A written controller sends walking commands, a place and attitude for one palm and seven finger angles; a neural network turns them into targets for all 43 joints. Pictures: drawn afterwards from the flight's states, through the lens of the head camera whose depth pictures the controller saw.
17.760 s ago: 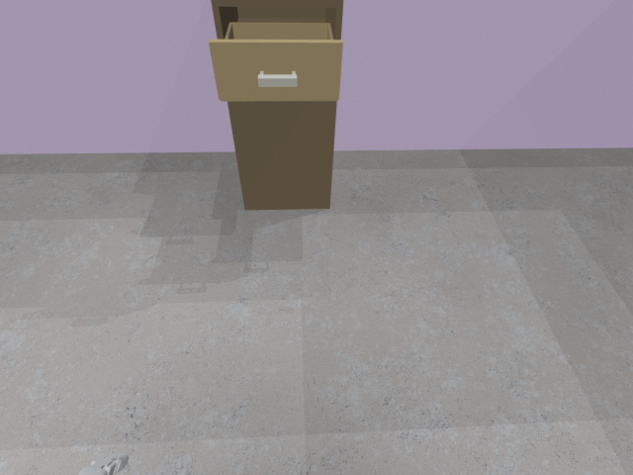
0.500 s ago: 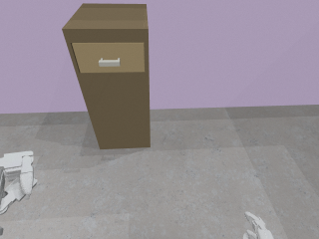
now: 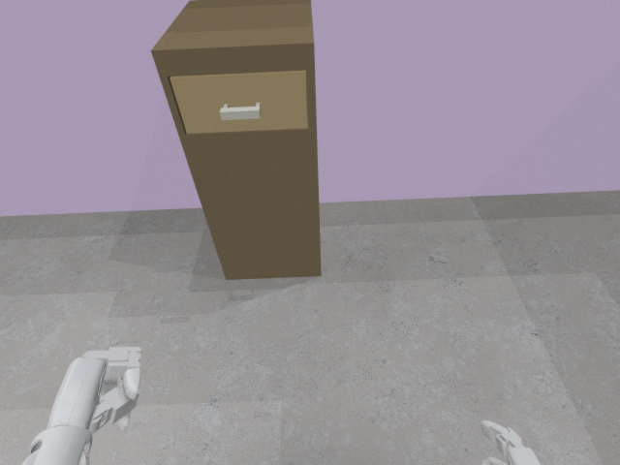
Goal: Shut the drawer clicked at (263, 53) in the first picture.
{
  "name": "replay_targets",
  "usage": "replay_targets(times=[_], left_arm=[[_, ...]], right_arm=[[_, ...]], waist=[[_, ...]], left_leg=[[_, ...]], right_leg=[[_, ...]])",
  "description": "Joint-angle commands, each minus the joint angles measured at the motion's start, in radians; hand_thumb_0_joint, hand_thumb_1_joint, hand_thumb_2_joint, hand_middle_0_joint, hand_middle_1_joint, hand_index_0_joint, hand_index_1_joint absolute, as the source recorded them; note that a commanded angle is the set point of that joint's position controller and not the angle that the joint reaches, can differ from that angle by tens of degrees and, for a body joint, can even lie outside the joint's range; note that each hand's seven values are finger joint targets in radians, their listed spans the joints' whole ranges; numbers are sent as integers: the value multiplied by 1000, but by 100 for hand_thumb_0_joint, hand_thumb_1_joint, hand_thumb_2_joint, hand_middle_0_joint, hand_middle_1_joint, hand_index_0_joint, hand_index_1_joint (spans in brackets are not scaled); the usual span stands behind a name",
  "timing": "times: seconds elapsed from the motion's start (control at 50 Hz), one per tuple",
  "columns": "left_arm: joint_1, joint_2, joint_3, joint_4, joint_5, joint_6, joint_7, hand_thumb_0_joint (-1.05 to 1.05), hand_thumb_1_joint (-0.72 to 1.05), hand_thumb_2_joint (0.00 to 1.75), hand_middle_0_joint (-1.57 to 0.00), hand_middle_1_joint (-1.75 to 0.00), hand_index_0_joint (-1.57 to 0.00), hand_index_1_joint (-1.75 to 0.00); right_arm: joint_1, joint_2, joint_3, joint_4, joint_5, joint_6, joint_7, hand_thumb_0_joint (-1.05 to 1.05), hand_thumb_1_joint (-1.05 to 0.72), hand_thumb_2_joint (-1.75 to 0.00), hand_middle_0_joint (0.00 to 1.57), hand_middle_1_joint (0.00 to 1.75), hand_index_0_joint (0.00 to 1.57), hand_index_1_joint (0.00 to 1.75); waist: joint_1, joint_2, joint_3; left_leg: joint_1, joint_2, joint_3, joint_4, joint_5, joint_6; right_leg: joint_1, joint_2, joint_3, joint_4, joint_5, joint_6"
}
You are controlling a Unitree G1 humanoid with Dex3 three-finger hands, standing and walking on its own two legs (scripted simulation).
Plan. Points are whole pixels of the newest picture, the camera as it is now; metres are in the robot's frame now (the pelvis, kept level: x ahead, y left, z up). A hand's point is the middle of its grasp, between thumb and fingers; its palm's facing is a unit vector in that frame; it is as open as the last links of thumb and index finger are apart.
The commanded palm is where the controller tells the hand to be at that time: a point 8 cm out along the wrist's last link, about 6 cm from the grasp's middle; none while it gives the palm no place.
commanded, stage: let the arm hang, fingers relaxed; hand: left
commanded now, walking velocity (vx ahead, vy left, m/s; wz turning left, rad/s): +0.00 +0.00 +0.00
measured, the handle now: (241, 109) +0.95 +0.25 +0.01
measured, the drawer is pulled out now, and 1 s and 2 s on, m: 0.00 0.00 0.00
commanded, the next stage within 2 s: look to check the result in 0.98 s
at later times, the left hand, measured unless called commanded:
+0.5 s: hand out of the picture -0.04 +0.22 -0.15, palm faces -0.01 -0.95 -0.30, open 5.7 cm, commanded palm none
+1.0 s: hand out of the picture +0.06 +0.16 -0.16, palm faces -0.02 -0.98 -0.22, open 7.4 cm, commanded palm none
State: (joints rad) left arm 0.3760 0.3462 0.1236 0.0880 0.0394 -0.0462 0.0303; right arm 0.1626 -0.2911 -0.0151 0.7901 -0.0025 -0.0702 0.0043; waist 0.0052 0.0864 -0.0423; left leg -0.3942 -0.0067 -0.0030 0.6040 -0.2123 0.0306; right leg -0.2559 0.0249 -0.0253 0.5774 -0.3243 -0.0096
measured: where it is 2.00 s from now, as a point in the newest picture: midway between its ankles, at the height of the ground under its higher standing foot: outside the picture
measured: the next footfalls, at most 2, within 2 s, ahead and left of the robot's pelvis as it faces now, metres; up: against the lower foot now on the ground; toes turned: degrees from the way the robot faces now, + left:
none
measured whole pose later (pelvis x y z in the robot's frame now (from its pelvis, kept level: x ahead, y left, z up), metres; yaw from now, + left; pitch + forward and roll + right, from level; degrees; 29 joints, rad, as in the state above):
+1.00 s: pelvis +0.02 -0.02 +0.02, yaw -1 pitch -2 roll +0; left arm 0.19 0.19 0.00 1.12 0.01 -0.01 0.03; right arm 0.22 -0.21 -0.02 1.14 -0.02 0.01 -0.03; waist -0.02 0.01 0.05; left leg -0.22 0.01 0.00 0.39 -0.14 0.00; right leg -0.10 0.04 -0.02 0.39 -0.26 -0.04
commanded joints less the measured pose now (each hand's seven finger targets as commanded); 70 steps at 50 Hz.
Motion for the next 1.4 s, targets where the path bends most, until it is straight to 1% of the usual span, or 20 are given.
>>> replay_targets(times=[0.0,0.04,0.1,0.16,0.2,0.26,0.3,0.32,0.36,0.46,0.52,0.6,0.64,0.78,0.84,1.0,1.1,1.18,1.32,1.38], left_arm=[[-55,64,-28,250,2,38,-24,0,90,90,-112,-130,-112,-130],[-97,79,-39,371,-2,43,-21,0,90,90,-104,-121,-104,-121],[-111,86,-61,543,-11,46,-17,0,90,90,-92,-108,-92,-108],[-83,77,-75,680,-18,44,-18,0,90,90,-80,-95,-80,-95],[-66,66,-82,757,-24,43,-19,0,90,90,-72,-86,-72,-86],[-49,53,-78,840,-22,43,-20,0,90,90,-60,-73,-60,-73],[-55,50,-84,881,-25,40,-21,0,90,90,-52,-65,-52,-65],[-57,50,-87,899,-25,39,-19,0,90,90,-48,-60,-48,-60],[-65,44,-94,932,-26,38,-18,0,90,90,-40,-52,-40,-52],[-63,38,-100,989,-29,34,-10,0,90,90,-20,-30,-20,-30],[-62,34,-101,1006,-29,33,-6,0,90,90,-20,-30,-20,-30],[-78,29,-100,1019,-29,32,-2,0,90,90,-20,-30,-20,-30],[-86,22,-99,1020,-28,32,0,0,90,90,-20,-30,-20,-30],[-106,11,-95,1018,-29,26,2,0,90,90,-20,-30,-20,-30],[-119,11,-92,1016,-28,23,4,0,90,90,-20,-30,-20,-30],[-130,4,-89,1015,-31,23,3,0,90,90,-20,-30,-20,-30],[-135,2,-89,1018,-32,23,4,0,90,90,-20,-30,-20,-30],[-132,7,-88,1019,-32,22,4,0,90,90,-20,-30,-20,-30],[-125,13,-90,1022,-32,22,6,0,90,90,-20,-30,-20,-30],[-124,17,-89,1022,-32,20,7,0,90,90,-20,-30,-20,-30]], right_arm=[[-7,-154,-44,-68,-16,17,-6,0,-90,-90,20,30,20,30],[-17,-150,-39,-44,-23,34,-5,0,-90,-90,20,30,20,30],[-23,-131,-26,7,-26,53,-6,0,-90,-90,20,30,20,30],[0,-112,-18,60,-24,63,-11,0,-90,-90,20,30,20,30],[24,-101,-16,95,-21,68,-16,0,-90,-90,20,30,20,30],[52,-97,-22,133,-21,75,-22,0,-90,-90,20,30,20,30],[73,-98,-26,162,-18,76,-25,0,-90,-90,20,30,20,30],[84,-103,-28,170,-15,78,-26,0,-90,-90,20,30,20,30],[96,-97,-28,197,-14,79,-27,0,-90,-90,20,30,20,30],[112,-85,-25,251,-12,78,-28,0,-90,-90,20,30,20,30],[108,-80,-25,271,-10,75,-28,0,-90,-90,20,30,20,30],[101,-63,-22,292,-12,73,-29,0,-90,-90,20,30,20,30],[95,-50,-20,300,-13,74,-28,0,-90,-90,20,30,20,30],[83,-32,-17,314,-15,67,-30,0,-90,-90,20,30,20,30],[81,-30,-18,313,-15,66,-32,0,-90,-90,20,30,20,30],[81,-34,-17,316,-16,63,-38,0,-90,-90,20,30,20,30],[80,-40,-18,315,-15,66,-40,0,-90,-90,20,30,20,30],[84,-44,-18,314,-14,65,-40,0,-90,-90,20,30,20,30],[75,-51,-20,314,-12,71,-40,0,-90,-90,20,30,20,30],[75,-52,-21,316,-12,69,-40,0,-90,-90,20,30,20,30]], waist=[[-13,-285,4],[-14,-217,40],[-9,-27,72],[-2,86,43],[-3,123,33],[-1,89,30],[-6,53,38],[-9,1,54],[-12,-52,86],[-16,-104,102],[-11,-94,97],[-12,-121,111],[-12,-107,130],[-10,-71,106],[-12,-79,103],[-13,-49,75],[-15,-54,87],[-15,-76,66],[-15,-96,96],[-17,-107,78]], left_leg=[[88,99,-156,-64,173,36],[89,84,-143,-94,149,30],[93,77,-144,-167,59,21],[107,80,-154,-220,-31,16],[124,84,-161,-250,-88,12],[133,92,-170,-274,-149,14],[154,92,-164,-272,-129,11],[164,99,-167,-272,-118,13],[173,97,-154,-267,-90,14],[217,100,-132,-264,-16,13],[223,104,-126,-271,14,14],[225,102,-119,-277,37,13],[221,99,-108,-273,55,10],[234,97,-94,-263,124,4],[231,98,-89,-256,157,2],[253,104,-82,-253,185,-4],[259,107,-78,-254,176,-6],[273,110,-76,-251,192,-6],[274,109,-69,-250,170,-7],[285,112,-67,-251,183,-6]], right_leg=[[-69,-108,101,-101,89,-55],[-67,-117,118,-120,73,-66],[-42,-112,133,-159,0,-64],[9,-101,129,-186,-33,-62],[21,-97,120,-199,-44,-65],[36,-95,107,-226,-52,-67],[24,-99,110,-243,-48,-69],[10,-96,104,-250,-48,-68],[-9,-106,107,-272,-47,-68],[-23,-112,104,-282,-23,-65],[-8,-111,100,-272,4,-60],[-3,-114,102,-277,17,-57],[-9,-116,100,-279,27,-55],[31,-124,110,-283,106,-51],[51,-125,110,-284,157,-48],[81,-125,109,-287,207,-49],[74,-122,112,-296,205,-49],[90,-123,112,-295,235,-46],[70,-121,114,-311,222,-41],[83,-123,117,-307,253,-39]])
